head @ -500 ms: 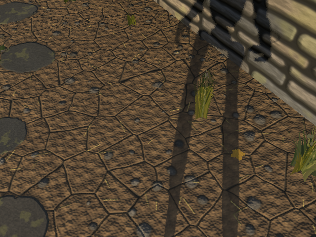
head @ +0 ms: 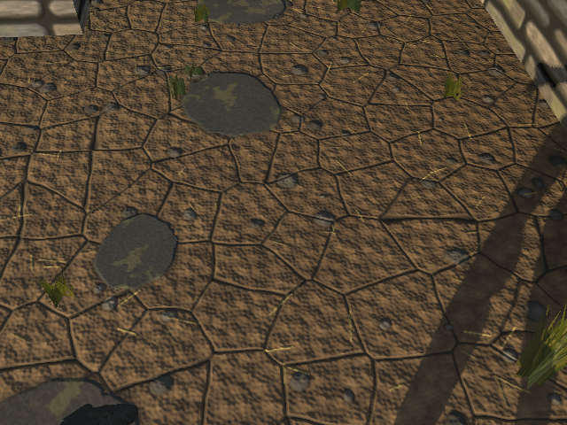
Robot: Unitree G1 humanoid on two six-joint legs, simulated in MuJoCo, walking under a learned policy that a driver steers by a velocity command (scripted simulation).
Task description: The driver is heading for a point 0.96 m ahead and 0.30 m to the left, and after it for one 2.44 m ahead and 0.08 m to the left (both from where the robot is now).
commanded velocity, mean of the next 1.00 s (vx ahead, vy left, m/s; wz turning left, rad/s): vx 1.00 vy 0.00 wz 0.69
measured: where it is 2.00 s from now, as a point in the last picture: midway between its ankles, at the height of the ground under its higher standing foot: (86, 158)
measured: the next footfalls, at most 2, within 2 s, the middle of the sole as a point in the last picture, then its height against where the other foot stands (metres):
right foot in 0.26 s outside the picture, level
left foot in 0.74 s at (174, 341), level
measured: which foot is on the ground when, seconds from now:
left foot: down 0.00-0.26, up 0.28-0.72, down 0.74-1.00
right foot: up 0.00-0.24, down 0.26-0.74, up 0.76-1.00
